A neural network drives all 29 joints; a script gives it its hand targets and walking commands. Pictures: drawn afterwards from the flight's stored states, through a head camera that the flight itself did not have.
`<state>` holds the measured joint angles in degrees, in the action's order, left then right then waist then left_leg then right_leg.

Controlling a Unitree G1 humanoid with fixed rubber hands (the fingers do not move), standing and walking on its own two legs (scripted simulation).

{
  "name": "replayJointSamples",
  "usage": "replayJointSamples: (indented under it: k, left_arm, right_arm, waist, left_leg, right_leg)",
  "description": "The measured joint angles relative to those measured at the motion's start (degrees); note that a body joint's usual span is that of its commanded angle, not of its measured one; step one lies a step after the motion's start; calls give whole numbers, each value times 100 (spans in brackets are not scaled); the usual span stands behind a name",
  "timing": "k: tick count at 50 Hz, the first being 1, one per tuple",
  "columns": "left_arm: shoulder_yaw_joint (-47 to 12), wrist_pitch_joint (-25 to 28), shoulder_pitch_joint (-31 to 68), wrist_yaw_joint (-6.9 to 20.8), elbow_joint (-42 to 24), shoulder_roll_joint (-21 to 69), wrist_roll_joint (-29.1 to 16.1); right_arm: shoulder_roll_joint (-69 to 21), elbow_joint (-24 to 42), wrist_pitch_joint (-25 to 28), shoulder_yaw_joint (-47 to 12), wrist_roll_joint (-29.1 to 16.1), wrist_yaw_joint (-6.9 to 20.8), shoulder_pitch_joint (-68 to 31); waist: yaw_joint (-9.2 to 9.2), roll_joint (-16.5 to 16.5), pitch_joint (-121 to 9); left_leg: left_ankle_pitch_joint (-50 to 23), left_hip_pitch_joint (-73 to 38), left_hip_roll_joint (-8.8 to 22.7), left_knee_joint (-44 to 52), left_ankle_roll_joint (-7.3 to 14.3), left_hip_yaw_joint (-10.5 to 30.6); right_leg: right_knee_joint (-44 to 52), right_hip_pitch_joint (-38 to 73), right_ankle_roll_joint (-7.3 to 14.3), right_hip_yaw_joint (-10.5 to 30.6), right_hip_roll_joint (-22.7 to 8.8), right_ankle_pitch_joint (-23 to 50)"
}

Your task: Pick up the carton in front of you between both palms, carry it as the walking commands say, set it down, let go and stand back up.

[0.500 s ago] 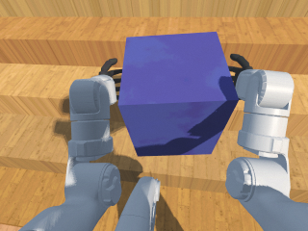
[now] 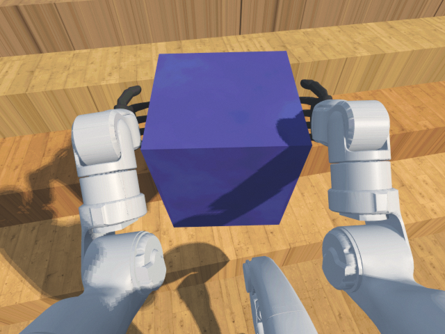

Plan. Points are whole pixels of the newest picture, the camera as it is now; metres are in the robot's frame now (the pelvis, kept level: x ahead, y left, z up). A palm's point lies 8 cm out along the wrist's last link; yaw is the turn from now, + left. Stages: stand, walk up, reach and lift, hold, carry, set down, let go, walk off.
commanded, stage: carry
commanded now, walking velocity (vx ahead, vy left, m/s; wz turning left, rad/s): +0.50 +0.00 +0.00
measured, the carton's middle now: (224, 147) +0.40 -0.04 +0.12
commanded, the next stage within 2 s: none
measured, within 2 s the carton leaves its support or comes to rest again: neither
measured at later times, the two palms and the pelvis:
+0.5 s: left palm out of the picture +0.65 +0.14 +0.39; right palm out of the picture +0.69 -0.16 +0.38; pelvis +0.30 -0.04 +0.18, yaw +2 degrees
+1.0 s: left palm out of the picture +0.98 +0.14 +0.55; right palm out of the picture +0.95 -0.16 +0.56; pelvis +0.59 +0.01 +0.36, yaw +1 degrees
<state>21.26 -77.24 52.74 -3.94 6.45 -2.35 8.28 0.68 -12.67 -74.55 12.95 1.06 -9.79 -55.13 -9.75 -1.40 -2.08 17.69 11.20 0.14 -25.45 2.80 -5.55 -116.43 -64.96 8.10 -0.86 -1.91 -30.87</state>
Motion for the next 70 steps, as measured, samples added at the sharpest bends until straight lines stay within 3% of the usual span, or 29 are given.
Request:
replayJointSamples:
  k: [2,5,7,9,11,13,15,17,20,24,26,29,31,33,34,36,39,41,45,50,53,56,57,58,59,61,62,65,70]
  left_arm:
    - [-123,-81,80,-75,86,-6,-24]
    - [-331,-199,181,-210,282,9,-177]
    - [-574,-188,223,-343,554,52,-289]
    - [-777,-140,183,-464,706,113,-408]
    - [-956,-23,72,-567,753,154,-551]
    - [-1030,70,-136,-651,729,206,-688]
    - [-1028,113,-236,-710,640,190,-813]
    - [-970,176,-186,-718,566,146,-872]
    - [-853,273,18,-676,543,150,-821]
    - [-753,225,179,-562,586,214,-608]
    - [-678,116,177,-503,561,163,-576]
    - [-490,-57,177,-410,556,73,-539]
    - [-306,-149,170,-327,618,18,-460]
    - [-117,-175,42,-229,670,-23,-372]
    - [-51,-163,41,-162,717,-56,-324]
    - [99,-87,53,-62,822,-80,-186]
    - [281,-61,-200,-11,642,90,-14]
    - [243,-30,-302,-8,403,188,23]
    - [38,44,-257,-8,97,152,8]
    - [-220,-60,-53,-80,151,-45,-153]
    - [-427,-157,87,-239,290,-9,-182]
    - [-689,-189,226,-403,621,18,-344]
    - [-777,-178,220,-462,728,55,-392]
    - [-855,-168,212,-520,810,85,-445]
    - [-949,-123,204,-577,855,97,-493]
    - [-1071,2,88,-701,925,164,-604]
    - [-1093,41,-20,-744,917,199,-658]
    - [-1059,91,-177,-824,785,166,-825]
    - [-852,246,129,-781,723,172,-775]
  right_arm:
    - [41,33,-117,90,53,81,-1]
    - [112,43,-309,311,107,188,14]
    - [157,71,-419,496,199,276,136]
    - [212,55,-464,693,293,386,214]
    - [247,-42,-410,864,418,491,189]
    - [170,4,-404,1006,565,547,297]
    - [41,185,-403,1077,671,558,394]
    - [-25,382,-370,1035,711,563,414]
    - [25,552,-334,952,703,570,321]
    - [219,462,-413,784,603,564,175]
    - [234,343,-466,649,565,506,96]
    - [197,185,-544,406,486,327,23]
    - [192,-41,-543,216,364,228,-25]
    - [130,-237,-504,-14,247,109,22]
    - [110,-276,-470,-98,186,63,58]
    - [48,-309,-324,-242,77,-13,203]
    - [-23,-197,-216,-318,-87,-123,526]
    - [-2,-97,-158,-259,-134,-138,544]
    - [6,1,0,-90,-61,-54,344]
    - [-17,102,-111,62,131,76,194]
    - [73,147,-294,220,162,155,167]
    - [163,129,-459,532,232,266,191]
    - [184,113,-488,640,262,318,255]
    - [214,78,-503,731,293,374,284]
    - [242,20,-477,805,336,424,255]
    - [252,-109,-385,924,506,510,248]
    - [209,-105,-370,1000,583,542,310]
    - [20,106,-342,1056,725,562,459]
    - [88,433,-305,905,703,574,345]
  waist:
    - [158,-33,-87]
    - [582,87,-217]
    - [991,73,-294]
    - [1584,130,-135]
    - [1971,293,110]
    - [2141,419,255]
    - [2141,402,337]
    - [2051,298,361]
    - [1888,207,253]
    - [1753,302,-105]
    - [1629,320,-165]
    - [1295,230,-266]
    - [1005,226,-354]
    - [527,276,-314]
    - [273,218,-188]
    - [-69,18,70]
    - [-213,-132,232]
    - [-139,-62,278]
    - [114,56,193]
    - [271,-55,-136]
    - [563,19,-216]
    - [988,71,-338]
    - [1223,54,-335]
    - [1477,70,-259]
    - [1727,123,-125]
    - [2013,286,100]
    - [2101,354,160]
    - [2092,349,271]
    - [1827,236,103]
  left_leg:
    - [37,-494,183,432,-132,138]
    - [-392,-1245,611,1472,-116,70]
    - [-835,-1247,868,1263,-67,-162]
    - [-1713,-536,1116,-623,-36,-18]
    - [-1589,829,563,-4250,-140,941]
    - [-1313,1805,-90,-6777,21,1207]
    - [-1108,2547,-399,-7813,231,1049]
    - [-883,3163,-402,-7949,360,827]
    - [-269,3923,-140,-7556,454,540]
    - [1295,5356,110,-9364,556,541]
    - [1424,6030,294,-9647,535,531]
    - [837,6142,569,-7464,501,-7]
    - [372,5451,466,-5910,603,-355]
    - [334,4128,64,-4503,594,-498]
    - [659,3720,-111,-4134,511,-506]
    - [673,3317,-236,-3805,425,-517]
    - [333,2457,-310,-2823,292,-432]
    - [163,1893,-297,-2100,215,-351]
    - [-39,926,-176,-916,130,-192]
    - [32,-108,68,46,-50,126]
    - [-163,-945,437,1025,-177,177]
    - [-828,-1236,782,1388,-61,-137]
    - [-1109,-1048,904,903,2,-244]
    - [-1852,-692,1052,24,68,-216]
    - [-1956,-85,999,-1530,-17,189]
    - [-1495,1229,344,-5077,-80,1060]
    - [-1301,1713,30,-6347,-5,1190]
    - [-975,2850,-377,-7932,278,990]
    - [104,4347,-51,-8027,460,490]
  right_leg:
    - [25,-631,-25,-30,-224,-189]
    - [2371,-522,0,-567,-393,479]
    - [3727,364,65,-865,-156,709]
    - [4654,1362,-23,-973,209,804]
    - [5079,1845,-180,-1013,329,860]
    - [5731,2457,-248,-983,403,960]
    - [6471,3068,-332,-914,419,1106]
    - [7141,3607,-372,-843,384,1236]
    - [7971,4275,-383,-730,293,1359]
    - [8758,5025,-529,-510,136,1335]
    - [9157,5511,-670,-372,-59,1281]
    - [10349,6336,-680,-305,-443,1715]
    - [10631,6533,-602,-517,-661,2185]
    - [9634,6145,-531,-716,-907,2788]
    - [8412,5683,-522,-467,-952,3269]
    - [4920,4414,-613,454,-383,2867]
    - [1764,3129,-368,626,480,2381]
    - [1185,2455,-204,370,594,2219]
    - [1444,1389,-85,-23,314,1514]
    - [-367,-413,27,-37,-47,-81]
    - [1078,-881,-14,-407,-312,219]
    - [3330,96,83,-911,-159,768]
    - [4000,766,100,-995,54,778]
    - [4692,1395,-89,-1007,269,753]
    - [4898,1647,-205,-1025,375,691]
    - [5333,2152,-215,-1029,464,758]
    - [5651,2459,-212,-999,504,830]
    - [6738,3385,-309,-854,516,1068]
    - [8173,4529,-373,-614,339,1283]
